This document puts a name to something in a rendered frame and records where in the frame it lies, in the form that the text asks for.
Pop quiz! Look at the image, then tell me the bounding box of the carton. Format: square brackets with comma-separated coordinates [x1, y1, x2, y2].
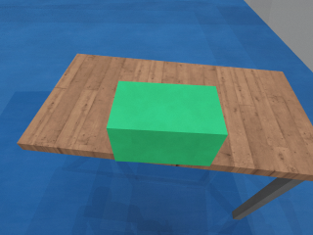
[107, 81, 228, 166]

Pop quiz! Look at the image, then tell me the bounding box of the table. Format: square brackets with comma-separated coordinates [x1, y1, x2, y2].
[17, 53, 313, 220]

